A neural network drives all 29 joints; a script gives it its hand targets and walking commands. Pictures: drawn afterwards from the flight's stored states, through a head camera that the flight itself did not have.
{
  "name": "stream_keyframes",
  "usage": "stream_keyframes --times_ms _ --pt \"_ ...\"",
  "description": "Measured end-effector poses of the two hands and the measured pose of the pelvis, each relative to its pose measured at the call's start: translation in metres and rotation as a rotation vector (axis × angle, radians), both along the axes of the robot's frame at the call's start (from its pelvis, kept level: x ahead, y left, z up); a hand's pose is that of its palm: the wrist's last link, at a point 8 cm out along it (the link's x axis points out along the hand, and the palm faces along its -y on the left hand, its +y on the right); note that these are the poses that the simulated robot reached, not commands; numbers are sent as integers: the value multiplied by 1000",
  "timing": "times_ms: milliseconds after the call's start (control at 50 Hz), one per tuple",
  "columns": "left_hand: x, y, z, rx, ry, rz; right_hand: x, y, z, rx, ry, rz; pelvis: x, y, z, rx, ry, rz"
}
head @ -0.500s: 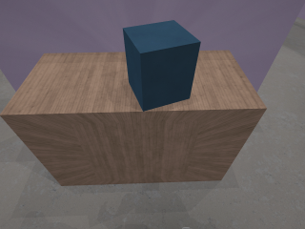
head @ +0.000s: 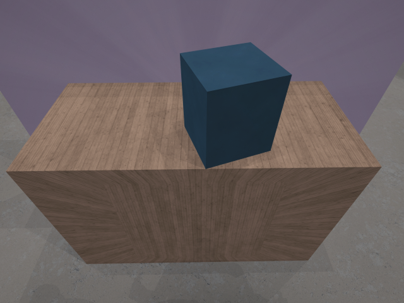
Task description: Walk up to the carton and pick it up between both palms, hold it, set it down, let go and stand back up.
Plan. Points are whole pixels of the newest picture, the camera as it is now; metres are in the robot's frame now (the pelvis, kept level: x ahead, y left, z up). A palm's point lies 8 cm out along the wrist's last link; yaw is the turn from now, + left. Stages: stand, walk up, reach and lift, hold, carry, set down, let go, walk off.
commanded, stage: walk up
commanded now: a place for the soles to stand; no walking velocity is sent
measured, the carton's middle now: (228, 105) +0.63 -0.05 +0.07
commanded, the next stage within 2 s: none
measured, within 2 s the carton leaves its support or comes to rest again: neither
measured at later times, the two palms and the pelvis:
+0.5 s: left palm out of the picture +0.15 +0.33 -0.10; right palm out of the picture +0.12 -0.30 -0.09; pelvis +0.07 +0.02 -0.01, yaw +1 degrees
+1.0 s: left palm out of the picture +0.17 +0.32 -0.10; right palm out of the picture +0.14 -0.31 -0.10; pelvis +0.09 +0.01 -0.01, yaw +1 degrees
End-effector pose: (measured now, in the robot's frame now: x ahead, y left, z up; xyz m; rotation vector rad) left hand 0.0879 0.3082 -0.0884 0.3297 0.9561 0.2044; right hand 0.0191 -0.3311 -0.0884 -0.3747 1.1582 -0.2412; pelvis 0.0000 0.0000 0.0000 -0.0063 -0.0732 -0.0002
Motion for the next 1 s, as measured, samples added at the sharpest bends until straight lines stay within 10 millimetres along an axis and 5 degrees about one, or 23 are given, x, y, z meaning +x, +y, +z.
stream_keyframes --times_ms 100,180,340,460,620,780,1000 --pt "17 -11 -2 -4 14 -16 11 -13 5 -14 17 -3 15 -9 1 15 26 -10" --pt "28 -13 -3 4 -10 -11 39 -16 0 -10 -9 15 28 -12 -4 6 16 -1" --pt "43 23 -7 24 3 16 98 14 -7 -10 -99 73 50 17 -13 -19 12 16" --pt "56 27 -15 -3 33 31 98 34 -8 9 -57 27 67 25 -10 -8 9 17" --pt "73 17 -12 3 7 11 112 27 -7 11 -59 21 77 17 -9 5 24 10" --pt "73 36 -20 7 37 30 127 38 -9 -6 -104 43 82 33 -16 -5 7 11" --pt "83 14 -12 6 5 16 124 18 -8 -7 -67 20 87 13 -10 13 16 13"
